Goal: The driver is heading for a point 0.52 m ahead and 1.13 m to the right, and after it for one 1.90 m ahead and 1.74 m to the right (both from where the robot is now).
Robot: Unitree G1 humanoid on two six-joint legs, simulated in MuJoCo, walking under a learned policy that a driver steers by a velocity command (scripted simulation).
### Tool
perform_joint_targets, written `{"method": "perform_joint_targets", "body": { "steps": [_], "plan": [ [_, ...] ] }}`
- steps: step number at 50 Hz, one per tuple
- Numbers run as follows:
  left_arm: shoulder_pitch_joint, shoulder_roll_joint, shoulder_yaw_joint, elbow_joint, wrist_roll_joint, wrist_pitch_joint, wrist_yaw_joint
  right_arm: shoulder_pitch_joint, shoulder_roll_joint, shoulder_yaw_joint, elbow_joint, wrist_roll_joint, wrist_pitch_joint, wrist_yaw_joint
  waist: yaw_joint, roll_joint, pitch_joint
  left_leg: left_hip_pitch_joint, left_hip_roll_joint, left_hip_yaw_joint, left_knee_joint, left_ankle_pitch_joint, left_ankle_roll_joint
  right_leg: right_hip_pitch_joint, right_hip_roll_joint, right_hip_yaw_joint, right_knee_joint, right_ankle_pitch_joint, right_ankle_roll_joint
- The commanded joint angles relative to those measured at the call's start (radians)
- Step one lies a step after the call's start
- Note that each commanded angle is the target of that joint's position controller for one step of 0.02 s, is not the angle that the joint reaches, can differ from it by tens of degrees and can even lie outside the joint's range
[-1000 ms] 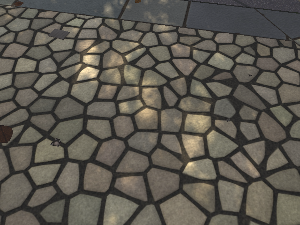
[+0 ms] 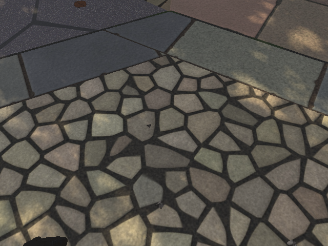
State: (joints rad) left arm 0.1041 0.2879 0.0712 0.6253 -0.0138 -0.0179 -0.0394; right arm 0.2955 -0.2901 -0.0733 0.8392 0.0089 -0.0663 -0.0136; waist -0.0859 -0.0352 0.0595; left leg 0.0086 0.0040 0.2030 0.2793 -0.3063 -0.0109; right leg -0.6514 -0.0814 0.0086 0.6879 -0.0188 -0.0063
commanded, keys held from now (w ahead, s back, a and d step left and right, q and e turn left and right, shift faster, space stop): e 0.42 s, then w+e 0.58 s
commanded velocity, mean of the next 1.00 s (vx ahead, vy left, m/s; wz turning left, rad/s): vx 0.25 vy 0.00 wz -0.60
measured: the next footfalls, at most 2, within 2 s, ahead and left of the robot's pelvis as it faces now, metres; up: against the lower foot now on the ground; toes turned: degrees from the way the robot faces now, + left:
right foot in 0.08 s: +0.22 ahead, -0.11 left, +0.00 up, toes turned -4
left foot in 0.54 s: +0.26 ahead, +0.10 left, +0.00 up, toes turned -24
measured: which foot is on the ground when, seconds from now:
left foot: down 0.00-0.08, up 0.10-0.52, down 0.54-1.00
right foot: up 0.00-0.06, down 0.08-0.54, up 0.56-0.98, down 1.00-1.00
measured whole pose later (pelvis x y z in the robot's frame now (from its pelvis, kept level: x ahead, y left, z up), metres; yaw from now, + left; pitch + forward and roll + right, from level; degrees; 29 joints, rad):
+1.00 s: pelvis +0.27 -0.11 -0.02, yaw -36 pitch +3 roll +1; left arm 0.09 0.29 0.06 0.56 -0.02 -0.01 -0.05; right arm 0.40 -0.33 -0.08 0.81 0.03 -0.04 -0.01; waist -0.09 0.00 0.01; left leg 0.04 0.12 0.19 0.40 -0.44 -0.09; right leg -0.50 -0.02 -0.04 0.60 -0.20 -0.06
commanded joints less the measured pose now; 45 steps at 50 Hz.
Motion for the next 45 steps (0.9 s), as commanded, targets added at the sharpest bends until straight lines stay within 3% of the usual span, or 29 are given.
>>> {"method": "perform_joint_targets", "body": {
  "steps": [1, 2, 3, 4, 5, 6, 7, 8, 9, 10, 12, 15, 19, 23, 24, 26, 27, 28, 29, 30, 31, 33, 34, 36, 40, 45],
  "plan": [
    [0.004, 0.082, 0.03, -0.082, 0.005, -0.007, -0.019, -0.071, -0.203, -0.05, -0.07, 0.027, 0.003, -0.014, 0.069, 0.143, -0.066, -0.003, 0.244, -0.044, 0.085, 0.831, 0.116, 0.156, 0.068, -0.069, -0.072, -0.048, -0.042],
    [0.072, 0.11, 0.045, -0.068, 0.007, -0.004, -0.019, -0.085, -0.212, -0.055, -0.076, 0.037, 0.009, -0.016, 0.11, 0.146, -0.099, 0.0, 0.24, -0.036, 0.187, 0.905, 0.103, 0.236, 0.099, -0.085, -0.102, -0.075, -0.066],
    [0.195, 0.151, 0.07, -0.035, 0.008, -0.002, -0.013, -0.1, -0.198, -0.051, -0.083, 0.042, 0.013, -0.017, 0.178, 0.117, -0.156, -0.042, 0.209, -0.014, 0.357, 0.871, 0.073, 0.397, 0.133, -0.09, -0.181, 0.0, -0.1],
    [0.29, 0.213, 0.093, -0.017, 0.009, 0.003, 0.01, -0.066, -0.162, -0.037, -0.09, 0.019, 0.009, -0.012, 0.221, 0.015, -0.213, -0.215, 0.149, -0.004, 0.615, 0.595, 0.014, 0.62, 0.079, 0.014, -0.224, 0.258, -0.148],
    [0.246, 0.312, 0.095, -0.042, 0.017, 0.009, 0.034, 0.048, -0.028, 0.003, -0.118, -0.059, 0.004, 0.004, 0.087, -0.278, -0.301, -0.578, 0.002, -0.041, 0.988, -0.401, -0.051, 0.918, -0.182, 0.371, -0.084, 0.788, -0.298],
    [0.228, 0.286, 0.08, -0.097, 0.03, -0.003, 0.021, 0.075, -0.103, 0.008, -0.119, -0.03, -0.007, 0.018, 0.131, -0.193, -0.55, -0.654, -0.046, -0.274, 1.169, -0.439, -0.054, 0.98, -0.317, 0.685, -0.212, 0.532, -0.452],
    [0.183, 0.224, 0.067, -0.106, 0.023, -0.007, 0.012, -0.05, -0.169, -0.011, -0.133, 0.008, -0.004, 0.019, 0.165, -0.056, -0.452, -0.696, -0.001, -0.308, 1.157, -0.316, -0.036, 0.886, -0.251, 0.572, -0.271, 0.372, -0.397],
    [0.131, 0.191, 0.057, -0.095, 0.003, -0.008, 0.014, -0.099, -0.159, -0.008, -0.152, 0.007, 0.003, 0.01, 0.137, -0.009, -0.319, -0.725, 0.027, -0.292, 1.079, -0.225, -0.031, 0.753, -0.197, 0.48, -0.294, 0.26, -0.34],
    [0.095, 0.164, 0.047, -0.095, -0.006, -0.004, 0.019, -0.109, -0.151, -0.008, -0.139, -0.009, 0.015, -0.004, 0.109, 0.033, -0.239, -0.698, 0.057, -0.293, 1.011, -0.176, -0.037, 0.623, -0.155, 0.423, -0.317, 0.203, -0.3],
    [0.064, 0.162, 0.045, -0.099, 0.003, 0.0, 0.026, -0.101, -0.159, -0.011, -0.143, -0.016, 0.028, -0.011, 0.079, 0.007, -0.202, -0.636, 0.066, -0.299, 0.955, -0.144, -0.04, 0.507, -0.133, 0.394, -0.34, 0.185, -0.288],
    [0.035, 0.169, 0.047, -0.104, 0.024, 0.005, 0.034, -0.074, -0.145, -0.01, -0.136, -0.02, 0.045, -0.015, 0.048, -0.028, -0.193, -0.545, 0.049, -0.281, 0.876, -0.119, -0.049, 0.388, -0.098, 0.353, -0.357, 0.227, -0.278],
    [0.051, 0.187, 0.054, -0.092, 0.018, 0.012, 0.053, -0.094, -0.11, 0.001, -0.138, -0.026, 0.053, -0.022, 0.055, -0.031, -0.222, -0.523, 0.025, -0.281, 0.743, -0.076, -0.072, 0.367, -0.072, 0.331, -0.342, 0.246, -0.271],
    [0.037, 0.185, 0.055, -0.094, 0.01, 0.037, 0.071, -0.157, -0.1, 0.004, -0.157, -0.018, 0.064, -0.019, 0.076, -0.067, -0.207, -0.497, 0.002, -0.301, 0.603, 0.012, -0.081, 0.336, -0.031, 0.373, -0.353, -0.067, -0.229],
    [0.055, 0.176, 0.052, -0.092, 0.008, 0.049, 0.066, -0.185, -0.106, 0.001, -0.176, -0.007, 0.049, -0.008, 0.101, -0.112, -0.193, -0.432, -0.02, -0.298, 0.447, -0.007, -0.059, 0.344, -0.02, 0.455, -0.355, -0.324, -0.213],
    [0.059, 0.174, 0.05, -0.092, 0.005, 0.05, 0.064, -0.181, -0.109, -0.002, -0.179, -0.004, 0.042, -0.004, 0.099, -0.125, -0.187, -0.396, -0.028, -0.289, 0.392, -0.019, -0.046, 0.335, -0.016, 0.479, -0.355, -0.404, -0.209],
    [0.052, 0.159, 0.042, -0.09, -0.003, 0.053, 0.065, -0.113, -0.104, -0.01, -0.162, 0.003, 0.029, 0.003, 0.051, -0.117, -0.158, -0.231, -0.027, -0.262, 0.195, 0.035, -0.005, 0.252, 0.029, 0.487, -0.321, -0.548, -0.172],
    [0.069, 0.12, 0.031, -0.088, -0.005, 0.051, 0.067, -0.05, -0.145, -0.025, -0.15, -0.006, 0.026, 0.0, 0.031, -0.042, -0.159, -0.093, 0.087, -0.35, 0.109, -0.017, 0.045, 0.133, 0.087, 0.426, -0.193, -0.636, -0.118],
    [0.069, 0.059, 0.016, -0.107, -0.009, 0.045, 0.068, 0.017, -0.222, -0.041, -0.14, -0.033, 0.027, -0.005, 0.03, 0.176, -0.159, 0.007, 0.296, -0.614, 0.014, -0.248, 0.145, -0.058, 0.22, 0.197, 0.088, -0.635, -0.055],
    [0.027, 0.112, 0.026, -0.149, -0.006, 0.021, 0.061, 0.009, -0.257, -0.053, -0.137, -0.055, 0.016, 0.007, 0.039, 0.303, -0.07, -0.068, 0.406, -0.877, -0.085, -0.391, 0.242, -0.203, 0.183, 0.165, 0.244, -0.537, -0.039],
    [0.029, 0.167, 0.042, -0.137, 0.002, 0.014, 0.056, -0.057, -0.203, -0.042, -0.164, -0.041, 0.008, -0.001, 0.06, 0.243, -0.028, -0.097, 0.385, -0.81, -0.081, -0.395, 0.233, -0.214, 0.128, 0.178, 0.329, -0.443, -0.024],
    [0.058, 0.178, 0.05, -0.109, 0.003, 0.016, 0.052, -0.09, -0.16, -0.032, -0.172, -0.021, 0.006, -0.011, 0.073, 0.213, -0.022, -0.093, 0.329, -0.703, -0.076, -0.338, 0.189, -0.209, 0.117, 0.156, 0.368, -0.377, -0.004],
    [0.074, 0.144, 0.046, -0.09, 0.005, 0.018, 0.044, -0.073, -0.134, -0.021, -0.169, -0.007, 0.007, -0.022, 0.06, 0.186, -0.018, -0.075, 0.279, -0.564, -0.083, -0.204, 0.152, -0.217, 0.091, 0.117, 0.447, -0.288, 0.026],
    [0.06, 0.124, 0.04, -0.092, 0.003, 0.014, 0.039, -0.051, -0.129, -0.018, -0.165, -0.014, 0.003, -0.024, 0.05, 0.173, -0.014, -0.088, 0.263, -0.5, -0.096, -0.138, 0.147, -0.204, 0.08, 0.098, 0.467, -0.245, 0.032],
    [0.027, 0.091, 0.029, -0.103, -0.004, 0.009, 0.033, -0.01, -0.131, -0.02, -0.155, -0.021, -0.004, -0.021, 0.029, 0.17, -0.011, -0.078, 0.25, -0.406, -0.111, -0.051, 0.15, -0.205, 0.062, 0.071, 0.443, -0.187, 0.043],
    [-0.049, 0.064, 0.014, -0.127, -0.007, 0.001, 0.017, 0.032, -0.16, -0.03, -0.133, -0.019, -0.005, -0.013, -0.006, 0.171, 0.001, -0.046, 0.258, -0.285, -0.126, 0.079, 0.16, -0.16, 0.03, 0.038, 0.256, -0.116, 0.06],
    [-0.113, 0.051, 0.002, -0.146, -0.012, -0.004, -0.013, 0.05, -0.213, -0.048, -0.104, 0.009, 0.0, -0.001, -0.016, 0.173, 0.033, -0.057, 0.285, -0.174, -0.113, 0.14, 0.142, -0.004, 0.023, -0.038, 0.032, -0.143, 0.015]
  ]
}}
Over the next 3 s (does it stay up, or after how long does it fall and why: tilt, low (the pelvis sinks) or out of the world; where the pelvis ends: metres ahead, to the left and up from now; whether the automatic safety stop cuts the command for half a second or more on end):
stays up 0.80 -1.03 -0.01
